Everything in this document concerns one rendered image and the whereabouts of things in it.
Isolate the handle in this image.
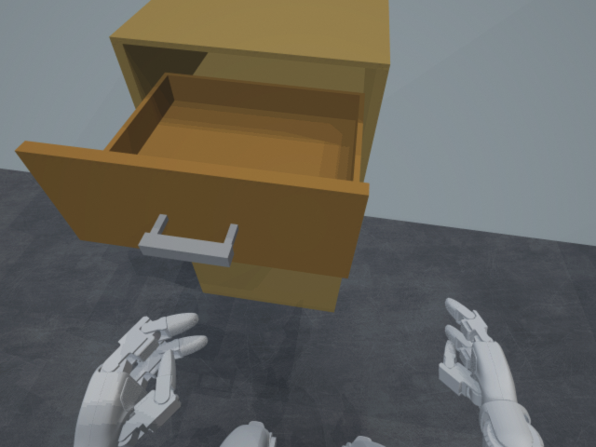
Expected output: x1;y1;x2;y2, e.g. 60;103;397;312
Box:
138;214;238;267

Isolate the cabinet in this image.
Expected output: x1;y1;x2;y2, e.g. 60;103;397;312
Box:
109;0;390;313

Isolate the right robot hand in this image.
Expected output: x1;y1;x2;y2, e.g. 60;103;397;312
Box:
439;298;518;409

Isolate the robot left thigh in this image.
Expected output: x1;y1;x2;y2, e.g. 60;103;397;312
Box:
220;425;277;447

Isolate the robot right forearm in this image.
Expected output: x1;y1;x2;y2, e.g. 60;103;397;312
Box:
479;400;544;447

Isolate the drawer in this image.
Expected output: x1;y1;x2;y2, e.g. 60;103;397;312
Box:
15;73;370;278

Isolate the left robot hand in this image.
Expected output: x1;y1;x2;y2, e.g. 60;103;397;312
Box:
74;313;208;447

